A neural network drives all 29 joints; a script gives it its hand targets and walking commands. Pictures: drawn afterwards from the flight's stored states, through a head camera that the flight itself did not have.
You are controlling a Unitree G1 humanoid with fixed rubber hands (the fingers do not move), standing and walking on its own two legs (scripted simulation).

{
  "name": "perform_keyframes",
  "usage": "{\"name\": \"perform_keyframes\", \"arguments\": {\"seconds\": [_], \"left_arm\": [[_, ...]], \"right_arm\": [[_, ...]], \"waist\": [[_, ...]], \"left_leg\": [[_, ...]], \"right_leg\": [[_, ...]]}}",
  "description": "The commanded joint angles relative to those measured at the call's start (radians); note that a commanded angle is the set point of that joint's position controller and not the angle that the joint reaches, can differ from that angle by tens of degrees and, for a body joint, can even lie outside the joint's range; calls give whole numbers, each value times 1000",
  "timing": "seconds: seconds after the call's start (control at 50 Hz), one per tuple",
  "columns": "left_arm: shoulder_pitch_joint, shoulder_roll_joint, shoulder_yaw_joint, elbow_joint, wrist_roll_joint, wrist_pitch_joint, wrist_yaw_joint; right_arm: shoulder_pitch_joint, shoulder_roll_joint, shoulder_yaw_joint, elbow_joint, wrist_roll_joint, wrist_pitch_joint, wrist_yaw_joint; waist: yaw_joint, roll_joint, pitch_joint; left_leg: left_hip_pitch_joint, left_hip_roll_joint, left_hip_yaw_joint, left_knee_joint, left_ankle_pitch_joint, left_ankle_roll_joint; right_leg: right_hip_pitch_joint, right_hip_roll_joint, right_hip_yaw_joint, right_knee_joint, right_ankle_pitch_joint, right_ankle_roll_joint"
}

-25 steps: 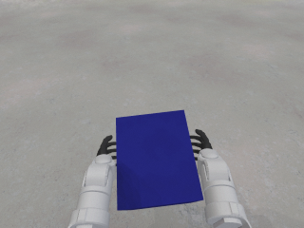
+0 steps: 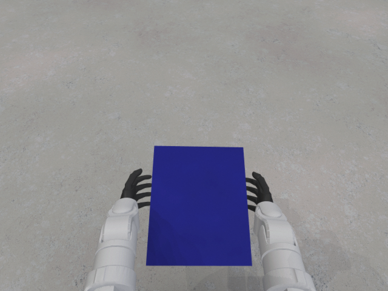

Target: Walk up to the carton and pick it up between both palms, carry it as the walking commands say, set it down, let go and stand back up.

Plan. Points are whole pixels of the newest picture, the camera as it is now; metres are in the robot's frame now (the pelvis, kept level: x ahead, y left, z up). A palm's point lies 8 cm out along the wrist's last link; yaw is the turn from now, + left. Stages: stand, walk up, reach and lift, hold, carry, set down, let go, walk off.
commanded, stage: set down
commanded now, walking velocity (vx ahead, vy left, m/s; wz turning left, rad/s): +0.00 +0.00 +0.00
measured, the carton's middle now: (196, 206) +0.33 +0.03 -0.12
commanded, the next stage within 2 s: none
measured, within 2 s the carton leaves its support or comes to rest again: neither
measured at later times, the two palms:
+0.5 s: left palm (135, 214) +0.30 +0.18 -0.12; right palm (248, 211) +0.33 -0.11 -0.12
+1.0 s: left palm (139, 210) +0.33 +0.19 -0.19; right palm (239, 211) +0.36 -0.10 -0.21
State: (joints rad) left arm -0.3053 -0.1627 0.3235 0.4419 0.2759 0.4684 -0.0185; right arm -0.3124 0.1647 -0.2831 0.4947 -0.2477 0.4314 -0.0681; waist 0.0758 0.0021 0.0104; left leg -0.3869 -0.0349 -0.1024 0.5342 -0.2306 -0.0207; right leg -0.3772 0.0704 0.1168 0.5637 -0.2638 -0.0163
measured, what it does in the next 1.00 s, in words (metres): lowers itself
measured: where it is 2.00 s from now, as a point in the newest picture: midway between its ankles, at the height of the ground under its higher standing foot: outside the picture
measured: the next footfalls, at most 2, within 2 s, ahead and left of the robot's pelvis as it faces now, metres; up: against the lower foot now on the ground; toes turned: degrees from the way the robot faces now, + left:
none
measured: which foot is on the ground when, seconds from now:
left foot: down 0.00-1.00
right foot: down 0.00-1.00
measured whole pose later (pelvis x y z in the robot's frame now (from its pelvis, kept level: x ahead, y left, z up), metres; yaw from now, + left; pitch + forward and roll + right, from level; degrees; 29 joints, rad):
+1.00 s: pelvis -0.03 +0.00 -0.12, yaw +0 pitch +38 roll +1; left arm -0.59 -0.12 0.45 0.60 0.23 0.24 0.03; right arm -0.64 0.10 -0.33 0.74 -0.21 0.20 -0.12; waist 0.10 -0.03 -0.26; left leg -1.45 -0.08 -0.10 1.20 -0.41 -0.05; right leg -1.44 0.12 0.11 1.23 -0.45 0.01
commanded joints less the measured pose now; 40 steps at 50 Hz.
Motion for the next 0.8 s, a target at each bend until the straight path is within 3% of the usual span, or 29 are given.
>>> {"name": "perform_keyframes", "arguments": {"seconds": [0.0,0.04,0.06,0.12,0.14,0.18,0.2,0.22,0.24,0.26,0.32,0.34,0.36,0.38,0.4,0.42,0.46,0.5,0.52,0.54,0.56,0.64,0.66,0.68,0.7,0.72,0.74,0.76,0.78], "left_arm": [[-404,-888,-471,11,-146,-146,-179],[-367,-900,-451,57,-107,-152,-171],[-408,-911,-499,48,-143,-166,-164],[-489,-910,-518,12,-137,-202,-164],[-520,-903,-515,32,-144,-210,-159],[-561,-901,-502,41,-127,-228,-152],[-662,-910,-528,12,-143,-241,-148],[-662,-902,-536,6,-145,-255,-147],[-743,-893,-537,-3,-162,-267,-147],[-749,-879,-524,17,-153,-271,-145],[-829,-897,-520,-3,-154,-286,-140],[-817,-873,-514,13,-158,-288,-137],[-863,-867,-504,3,-154,-279,-138],[-881,-860,-481,17,-141,-271,-139],[-916,-880,-496,23,-154,-259,-143],[-893,-877,-468,36,-125,-249,-146],[-930,-939,-505,42,-163,-222,-152],[-924,-936,-501,32,-149,-203,-160],[-964,-959,-510,31,-168,-203,-167],[-936,-959,-498,38,-154,-198,-170],[-929,-972,-519,48,-167,-197,-178],[-955,-893,-536,-2,-175,-205,-209],[-979,-857,-545,14,-183,-218,-220],[-946,-842,-511,50,-169,-224,-223],[-923,-841,-481,82,-163,-225,-230],[-869,-788,-443,83,-132,-234,-233],[-881,-769,-438,92,-139,-241,-234],[-877,-784,-401,114,-130,-244,-230],[-854,-768,-399,122,-135,-255,-226]], "right_arm": [[-547,943,569,42,189,-152,270],[-522,882,524,72,152,-172,269],[-526,850,506,64,142,-192,264],[-478,821,434,142,100,-221,260],[-504,822,410,145,91,-229,260],[-563,803,382,156,92,-253,263],[-557,801,344,188,63,-256,263],[-588,824,362,184,66,-258,264],[-641,821,369,180,80,-266,268],[-697,850,376,160,76,-266,266],[-792,889,437,132,91,-270,273],[-842,917,479,111,122,-266,272],[-873,917,479,121,116,-256,273],[-927,931,493,112,123,-250,276],[-920,940,470,147,104,-241,271],[-930,957,486,151,103,-234,276],[-928,905,450,186,72,-217,284],[-939,907,458,211,77,-202,304],[-955,921,443,229,73,-201,304],[-918,932,448,237,80,-193,311],[-939,948,463,198,99,-196,303],[-856,1049,471,225,116,-175,274],[-817,1063,479,234,116,-177,262],[-827,1077,483,233,118,-186,251],[-789,1068,477,245,110,-191,240],[-770,1063,480,261,117,-191,235],[-750,1033,455,283,108,-198,234],[-760,1007,463,285,118,-208,233],[-730,1001,460,300,112,-213,230]], "waist": [[78,-17,-597],[65,31,-578],[9,39,-587],[-32,110,-594],[-50,90,-577],[-44,114,-580],[-101,119,-587],[-82,59,-615],[-77,86,-617],[-66,8,-628],[-18,-28,-737],[24,-46,-781],[30,-53,-794],[78,-59,-828],[18,-96,-812],[82,-75,-845],[3,-70,-852],[44,-10,-900],[5,-52,-894],[34,-27,-914],[-2,-57,-985],[18,-73,-1106],[-24,-90,-1098],[24,-82,-1091],[20,-101,-1077],[69,-66,-1064],[42,-75,-1040],[77,-51,-988],[68,-73,-984]], "left_leg": [[51,-69,22,94,433,9],[67,-60,25,118,469,-12],[69,-57,20,124,500,-20],[79,-48,15,144,506,-39],[86,-44,7,149,446,-34],[71,-50,8,163,405,-39],[30,-50,-2,177,330,-48],[-2,-58,13,179,278,-44],[-60,-58,19,198,185,-39],[-90,-61,20,198,138,-25],[-135,-67,48,254,115,-24],[-144,-66,58,277,79,-9],[-193,-77,75,304,21,-12],[-223,-79,85,314,-3,-4],[-245,-79,69,322,-64,2],[-262,-84,86,339,-64,4],[-281,-77,58,362,-98,-8],[-273,-78,63,382,-80,-19],[-311,-80,58,393,-89,-21],[-326,-79,64,410,-59,-23],[-323,-89,102,455,8,-26],[-465,-114,141,531,98,-9],[-534,-123,143,555,112,1],[-585,-125,143,568,128,7],[-627,-126,136,570,171,10],[-657,-122,128,581,176,15],[-682,-119,125,587,188,13],[-697,-118,121,575,200,13],[-685,-112,115,579,221,12]], "right_leg": [[37,32,-3,74,393,-5],[-72,43,-15,68,332,-9],[-91,48,-16,75,325,-10],[-215,60,-25,88,256,-12],[-277,60,-41,102,188,-6],[-331,59,-41,119,159,-13],[-356,60,-47,133,112,-20],[-335,65,-56,144,100,-15],[-368,51,-52,178,48,-15],[-356,59,-62,186,29,-5],[-377,69,-60,246,20,-4],[-381,68,-59,274,-9,7],[-406,71,-57,290,-55,4],[-418,75,-60,309,-75,5],[-437,75,-72,322,-118,6],[-450,74,-74,339,-124,10],[-500,72,-73,360,-135,-2],[-576,77,-82,408,-127,0],[-568,73,-91,410,-130,2],[-585,75,-87,435,-99,-1],[-548,84,-83,427,-51,2],[-439,78,-60,466,91,29],[-435,70,-39,472,142,42],[-420,60,-28,479,181,46],[-410,57,-20,488,269,52],[-425,51,-7,508,281,48],[-480,52,-7,507,296,49],[-513,50,-6,512,297,45],[-529,51,-7,517,320,48]]}}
